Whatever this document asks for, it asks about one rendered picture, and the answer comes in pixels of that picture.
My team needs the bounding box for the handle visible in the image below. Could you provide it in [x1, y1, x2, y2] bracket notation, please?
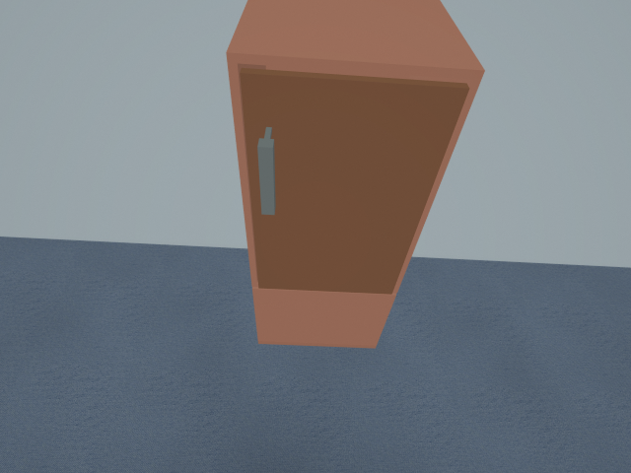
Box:
[257, 127, 276, 215]

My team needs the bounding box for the cupboard door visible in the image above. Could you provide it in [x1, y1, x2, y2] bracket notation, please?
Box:
[240, 68, 469, 295]

